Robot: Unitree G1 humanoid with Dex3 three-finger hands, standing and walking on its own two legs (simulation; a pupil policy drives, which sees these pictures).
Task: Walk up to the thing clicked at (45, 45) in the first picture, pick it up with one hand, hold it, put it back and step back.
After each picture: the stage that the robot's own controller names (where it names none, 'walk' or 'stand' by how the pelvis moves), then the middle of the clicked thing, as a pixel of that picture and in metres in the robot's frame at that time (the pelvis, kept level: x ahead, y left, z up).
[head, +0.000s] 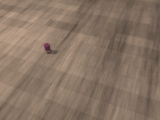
stand; (47, 48) +1.38 +0.44 -0.72
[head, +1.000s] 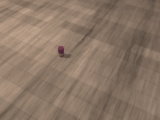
walk; (61, 51) +1.30 +0.19 -0.70
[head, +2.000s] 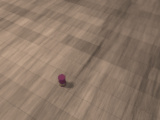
walk; (62, 80) +0.84 +0.18 -0.71
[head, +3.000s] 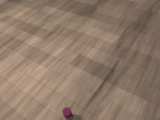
walk; (67, 114) +0.55 +0.23 -0.70
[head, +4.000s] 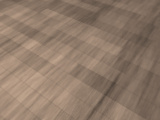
stand; out of the picture +0.44 +0.17 -0.72
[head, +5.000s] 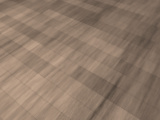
stand; out of the picture +0.42 +0.17 -0.72
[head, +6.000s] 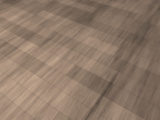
stand; out of the picture +0.43 +0.19 -0.73
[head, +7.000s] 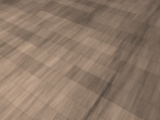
stand; out of the picture +0.43 +0.20 -0.73
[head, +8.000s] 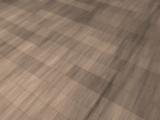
stand; out of the picture +0.41 +0.20 -0.73
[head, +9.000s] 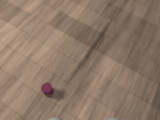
go down; (47, 90) +0.46 +0.21 -0.55
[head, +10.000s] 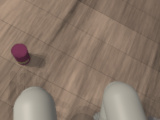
go down; (21, 55) +0.49 +0.26 -0.31
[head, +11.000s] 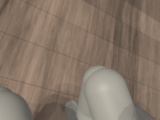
close in; out of the picture +0.47 +0.31 -0.23
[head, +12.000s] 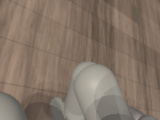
close; out of the picture +0.46 +0.32 -0.22
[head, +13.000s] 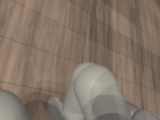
lift; out of the picture +0.44 +0.28 -0.23
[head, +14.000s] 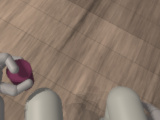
lift; (21, 76) +0.35 +0.23 -0.07
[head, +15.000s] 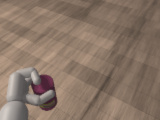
hold; (45, 93) +0.33 +0.15 +0.04
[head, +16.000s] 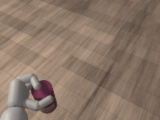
hold; (45, 97) +0.32 +0.16 +0.00
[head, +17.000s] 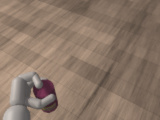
crouch; (46, 96) +0.32 +0.15 +0.00
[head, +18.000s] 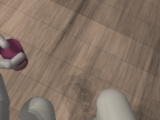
crouch; (14, 55) +0.45 +0.21 -0.10
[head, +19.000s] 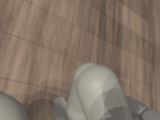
lower; out of the picture +0.43 +0.31 -0.23
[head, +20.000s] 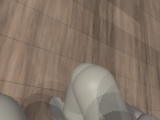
lower; out of the picture +0.43 +0.32 -0.23
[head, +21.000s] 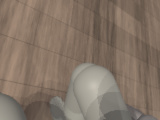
lower; out of the picture +0.43 +0.32 -0.24
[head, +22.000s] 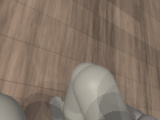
lower; out of the picture +0.43 +0.32 -0.24
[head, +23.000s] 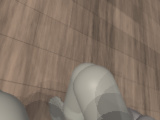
draw back; out of the picture +0.44 +0.31 -0.24
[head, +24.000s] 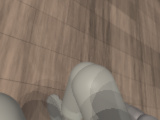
rise; out of the picture +0.43 +0.30 -0.24
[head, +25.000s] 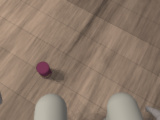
walk; (44, 70) +0.47 +0.22 -0.41
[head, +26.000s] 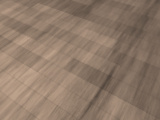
stand; out of the picture +0.40 +0.17 -0.66
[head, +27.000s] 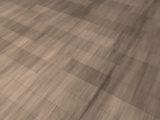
stand; out of the picture +0.40 +0.19 -0.67
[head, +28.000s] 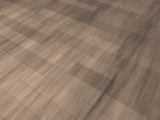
stand; out of the picture +0.41 +0.17 -0.71
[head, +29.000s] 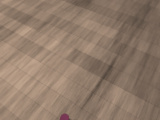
walk; out of the picture +0.43 +0.16 -0.70
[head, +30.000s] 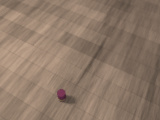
walk; (61, 95) +0.58 +0.16 -0.71
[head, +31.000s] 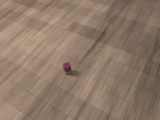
walk; (67, 68) +0.91 +0.23 -0.70
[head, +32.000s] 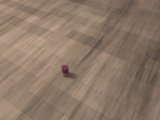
stand; (65, 71) +1.02 +0.20 -0.71
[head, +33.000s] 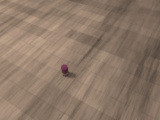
stand; (64, 70) +1.02 +0.21 -0.73
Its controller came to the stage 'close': yes
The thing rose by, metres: 0.71
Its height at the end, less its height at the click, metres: +0.00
